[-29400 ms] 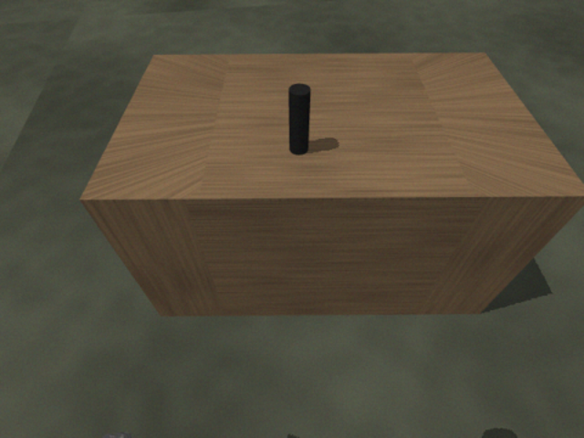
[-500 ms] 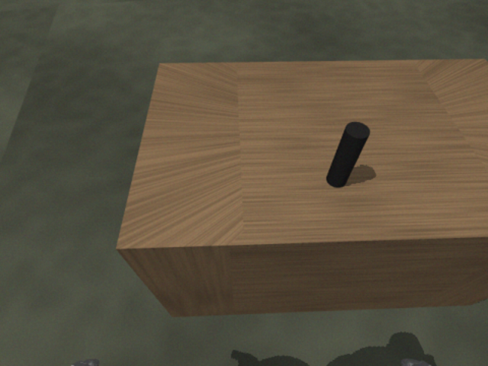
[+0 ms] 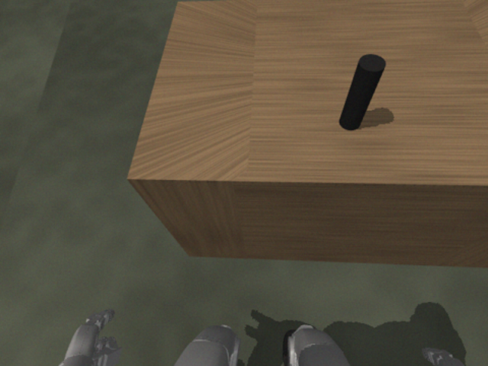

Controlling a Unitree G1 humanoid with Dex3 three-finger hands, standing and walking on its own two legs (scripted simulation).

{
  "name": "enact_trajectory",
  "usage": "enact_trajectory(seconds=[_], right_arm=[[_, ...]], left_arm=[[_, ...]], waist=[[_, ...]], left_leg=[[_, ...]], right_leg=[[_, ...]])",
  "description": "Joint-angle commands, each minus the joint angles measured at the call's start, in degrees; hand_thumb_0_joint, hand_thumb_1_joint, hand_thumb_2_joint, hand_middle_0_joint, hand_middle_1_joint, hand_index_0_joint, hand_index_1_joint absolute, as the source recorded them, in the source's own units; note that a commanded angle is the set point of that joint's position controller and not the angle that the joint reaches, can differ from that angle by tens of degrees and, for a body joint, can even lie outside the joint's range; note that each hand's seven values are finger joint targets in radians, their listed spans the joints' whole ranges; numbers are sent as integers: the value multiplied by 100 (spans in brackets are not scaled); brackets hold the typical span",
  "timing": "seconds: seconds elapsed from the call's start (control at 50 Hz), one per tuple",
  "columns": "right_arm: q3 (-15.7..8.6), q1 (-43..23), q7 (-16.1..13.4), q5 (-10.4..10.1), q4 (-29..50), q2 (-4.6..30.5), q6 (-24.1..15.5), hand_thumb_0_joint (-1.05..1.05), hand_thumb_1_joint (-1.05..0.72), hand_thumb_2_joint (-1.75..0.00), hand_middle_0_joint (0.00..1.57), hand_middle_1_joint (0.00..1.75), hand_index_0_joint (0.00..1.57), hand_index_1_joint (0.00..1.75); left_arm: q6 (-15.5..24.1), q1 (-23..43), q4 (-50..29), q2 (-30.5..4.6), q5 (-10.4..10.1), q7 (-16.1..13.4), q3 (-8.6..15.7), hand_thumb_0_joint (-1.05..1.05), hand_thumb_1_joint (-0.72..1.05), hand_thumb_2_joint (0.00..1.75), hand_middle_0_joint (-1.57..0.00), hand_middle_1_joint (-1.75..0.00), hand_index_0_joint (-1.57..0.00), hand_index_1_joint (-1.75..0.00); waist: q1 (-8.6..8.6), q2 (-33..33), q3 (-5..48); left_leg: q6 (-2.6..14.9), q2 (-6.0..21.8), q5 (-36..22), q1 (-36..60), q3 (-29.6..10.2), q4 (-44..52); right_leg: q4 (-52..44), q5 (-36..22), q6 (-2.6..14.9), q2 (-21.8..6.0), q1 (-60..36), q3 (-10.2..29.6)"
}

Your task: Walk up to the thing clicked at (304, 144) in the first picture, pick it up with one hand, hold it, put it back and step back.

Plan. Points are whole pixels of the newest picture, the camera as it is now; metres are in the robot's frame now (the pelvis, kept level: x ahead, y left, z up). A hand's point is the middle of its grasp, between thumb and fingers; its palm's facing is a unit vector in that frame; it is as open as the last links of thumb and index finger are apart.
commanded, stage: step back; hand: right
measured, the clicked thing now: (359, 96) +0.62 -0.21 -0.02
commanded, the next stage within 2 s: none
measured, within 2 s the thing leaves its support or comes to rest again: neither
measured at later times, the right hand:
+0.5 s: hand out of the picture -0.02 -0.24 -0.14, palm faces +0.02 +0.92 -0.39, open 7.4 cm
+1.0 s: hand out of the picture -0.26 -0.23 -0.14, palm faces -0.01 +0.91 -0.41, open 7.4 cm
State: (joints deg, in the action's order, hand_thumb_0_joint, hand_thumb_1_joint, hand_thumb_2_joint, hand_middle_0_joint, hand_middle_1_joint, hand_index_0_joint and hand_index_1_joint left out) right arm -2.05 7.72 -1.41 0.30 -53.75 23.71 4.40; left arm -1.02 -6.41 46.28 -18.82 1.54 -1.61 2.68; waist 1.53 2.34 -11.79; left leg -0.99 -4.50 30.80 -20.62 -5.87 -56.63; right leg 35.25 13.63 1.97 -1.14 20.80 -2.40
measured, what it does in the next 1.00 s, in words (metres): walks backwards: left foot, then right foot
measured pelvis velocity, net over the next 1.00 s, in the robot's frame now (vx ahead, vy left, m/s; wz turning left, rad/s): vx -0.31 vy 0.05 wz -0.03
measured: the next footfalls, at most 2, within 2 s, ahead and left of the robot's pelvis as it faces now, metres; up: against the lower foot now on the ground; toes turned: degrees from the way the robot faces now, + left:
left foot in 0.12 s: -0.02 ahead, +0.13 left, +0.00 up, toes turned +0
right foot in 0.54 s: -0.16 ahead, -0.11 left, +0.00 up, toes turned -3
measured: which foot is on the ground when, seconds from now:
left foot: up 0.00-0.10, down 0.12-0.56, up 0.58-0.84, down 0.86-1.00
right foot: down 0.00-0.14, up 0.16-0.52, down 0.54-0.88, up 0.90-1.00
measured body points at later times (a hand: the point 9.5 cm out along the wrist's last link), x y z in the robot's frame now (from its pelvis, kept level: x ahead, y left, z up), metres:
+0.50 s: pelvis -0.15 +0.03 +0.00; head -0.08 +0.03 +0.44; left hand -0.05 +0.34 -0.12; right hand -0.03 -0.29 -0.11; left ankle -0.06 +0.13 -0.73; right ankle -0.20 -0.11 -0.71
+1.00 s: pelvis -0.31 +0.05 +0.00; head -0.25 +0.06 +0.44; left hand -0.15 +0.35 -0.12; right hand -0.26 -0.27 -0.11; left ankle -0.28 +0.16 -0.73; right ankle -0.30 -0.10 -0.65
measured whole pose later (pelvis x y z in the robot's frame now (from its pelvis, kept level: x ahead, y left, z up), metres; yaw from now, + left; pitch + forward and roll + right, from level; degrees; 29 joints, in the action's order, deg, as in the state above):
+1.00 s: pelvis -0.31 +0.05 +0.00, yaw -2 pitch -3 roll +0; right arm -2.5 11.5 -0.1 2.1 -51.4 20.7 2.4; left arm -3.8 -4.7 46.6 -22.9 0.6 -1.8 4.1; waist -1.3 -2.1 -10.2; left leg 1.1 -0.8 17.3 -16.3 -1.6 -36.2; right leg 65.7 30.2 0.3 5.2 28.3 8.2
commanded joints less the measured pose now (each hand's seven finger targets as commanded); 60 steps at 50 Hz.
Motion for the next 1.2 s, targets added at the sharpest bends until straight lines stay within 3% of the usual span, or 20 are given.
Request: enact_trajectory(seconds=[0.0, 0.06, 0.08, 0.1, 0.12, 0.14, 0.22, 0.34, 0.48, 0.52, 0.54, 0.56, 0.62, 0.74, 0.82, 0.84, 0.88, 0.96, 1.08, 1.18], right_arm=[[-294, 452, 10, 76, 458, 961, -200, 0, -90, -90, 20, 30, 20, 30], [-373, 1007, 111, 108, 246, 918, -215, 0, -90, -90, 20, 30, 20, 30], [-420, 962, 131, 181, 297, 1029, -227, 0, -90, -90, 20, 30, 20, 30], [-509, 691, 156, 253, 462, 1500, -250, 0, -90, -90, 20, 30, 20, 30], [-604, 335, 176, 177, 587, 1958, -262, 0, -90, -90, 20, 30, 20, 30], [-591, 163, 144, 203, 630, 1868, -309, 0, -90, -90, 20, 30, 20, 30], [-374, -664, 23, 174, 861, 1182, -329, 0, -90, -90, 20, 30, 20, 30], [-434, 217, 20, 96, 824, 1094, -342, 0, -90, -90, 20, 30, 20, 30], [-497, -300, 66, 46, 1016, 1314, -171, 0, -90, -90, 20, 30, 20, 30], [-364, -183, 111, -3, 1028, 859, -165, 0, -90, -90, 20, 30, 20, 30], [-378, -555, 52, -20, 1093, 778, -151, 0, -90, -90, 20, 30, 20, 30], [-467, -486, 17, 16, 1023, 992, -107, 0, -90, -90, 20, 30, 20, 30], [-417, 206, -2, -94, 730, 968, -167, 0, -90, -90, 20, 30, 20, 30], [-358, 120, -24, 48, 916, 874, -234, 0, -90, -90, 20, 30, 20, 30], [-415, 855, 20, 107, 562, 814, -334, 0, -90, -90, 20, 30, 20, 30], [-486, 794, 22, 169, 594, 1010, -369, 0, -90, -90, 20, 30, 20, 30], [-685, 458, 94, 198, 800, 2070, -346, 0, -90, -90, 20, 30, 20, 30], [-445, -195, -28, 182, 869, 1300, -418, 0, -90, -90, 20, 30, 20, 30], [-494, 265, -29, 181, 932, 1285, -358, 0, -90, -90, 20, 30, 20, 30], [-393, -36, 37, 81, 979, 1215, -188, 0, -90, -90, 20, 30, 20, 30]], left_arm=[[-1, -176, -447, -1757, -14, -87, 520, 0, 90, 90, -20, -30, -20, -30], [-45, 186, -524, -1786, -43, -30, 458, 0, 90, 90, -20, -30, -20, -30], [-80, 131, -543, -1612, -40, -16, 399, 0, 90, 90, -20, -30, -20, -30], [-69, 17, -601, -1312, -66, -8, 338, 0, 90, 90, -20, -30, -20, -30], [-71, 383, -579, -1479, -30, -93, 442, 0, 90, 90, -20, -30, -20, -30], [-92, 421, -442, -1486, 37, -134, 467, 0, 90, 90, -20, -30, -20, -30], [-86, -615, -34, -1416, -130, -77, 515, 0, 90, 90, -20, -30, -20, -30], [-21, -330, -252, -1292, -46, -3, 451, 0, 90, 90, -20, -30, -20, -30], [62, -1354, 205, -1214, -4, 45, 444, 0, 90, 90, -20, -30, -20, -30], [142, -1251, 94, -1756, 149, 36, 608, 0, 90, 90, -20, -30, -20, -30], [100, -816, -97, -2307, 103, 64, 711, 0, 90, 90, -20, -30, -20, -30], [152, -343, -329, -2371, 135, 26, 715, 0, 90, 90, -20, -30, -20, -30], [137, 344, -496, -1727, 60, -27, 572, 0, 90, 90, -20, -30, -20, -30], [20, -324, -494, -1673, 105, -94, 547, 0, 90, 90, -20, -30, -20, -30], [-106, -52, -573, -1706, -34, -32, 468, 0, 90, 90, -20, -30, -20, -30], [-138, -118, -619, -1520, -33, -19, 383, 0, 90, 90, -20, -30, -20, -30], [-137, 442, -709, -1499, -62, -106, 469, 0, 90, 90, -20, -30, -20, -30], [-174, -216, -288, -1443, -145, -62, 472, 0, 90, 90, -20, -30, -20, -30], [-98, -163, -336, -1294, -21, 54, 405, 0, 90, 90, -20, -30, -20, -30], [35, -1039, 112, -1392, 81, 72, 456, 0, 90, 90, -20, -30, -20, -30]], waist=[[-29, -1353, 1790], [-377, -1118, 1788], [-436, -654, 1572], [-360, 877, 1464], [-550, 1208, 1315], [-502, 849, 1098], [196, 638, 821], [-386, 571, 1340], [6, 734, 1786], [-24, -807, 1454], [229, -1874, 1079], [112, -1715, 823], [-345, -908, 900], [192, -1358, 1148], [-168, -1197, 1622], [-144, -743, 1607], [-521, 1322, 1318], [74, 465, 1043], [-262, 741, 1393], [56, 558, 1872]], left_leg=[[171, 338, -144, -27, 288, 1146], [374, 270, -1273, 1087, 685, 2433], [545, 645, -1558, 1173, 55, 2966], [1062, 1975, -2132, 1295, -1820, 3657], [1822, 2747, -2873, 511, -2444, 3947], [1889, 2728, -3243, 67, -2383, 3909], [1405, 1864, -3616, 409, -743, 3483], [1610, 1936, -4256, 2095, -603, 3071], [1087, 1920, -3162, 995, -481, 2682], [369, 951, -1132, -698, -57, 1686], [76, -11, 308, -710, 235, 268], [18, 140, 399, -517, -498, -956], [43, -258, -447, -469, -423, -1421], [-21, 179, 35, -627, 90, 557], [141, 238, -1673, 646, 756, 3286], [306, 721, -2285, 1074, -49, 3383], [1866, 2835, -3556, 309, -2677, 3905], [1343, 1877, -4226, 365, -839, 3218], [1529, 2033, -4325, 1428, -818, 2915], [804, 1575, -2842, 436, -480, 2274]], right_leg=[[-705, -2848, 1028, -1569, -1777, 1707], [-520, -1495, 619, -1279, -745, 1329], [-128, -619, 348, -966, -147, 1170], [1056, 915, -41, 1, 782, 560], [2484, 2507, -207, 736, 731, 691], [3372, 2535, -194, 834, 563, 1312], [4153, 1404, -206, 786, 842, 1316], [2515, 1605, -494, 558, 928, 961], [-937, 195, -170, 262, -1119, 192], [-1490, 215, 273, -834, -1555, 2194], [-1943, -60, 1289, -2023, -278, 3268], [-1962, -429, 1631, -2393, 394, 3606], [-1152, -1796, 892, -1176, 66, 1468], [-616, -2487, 963, -1402, -1504, 1530], [204, -2201, 578, -1018, -1397, 1217], [495, -1411, 299, -766, -674, 1115], [2752, 2547, -201, 553, 427, 787], [4012, 1595, -110, 671, 611, 1385], [1669, 1711, -355, 317, 305, 779], [-1262, 20, -33, 135, -1459, 562]])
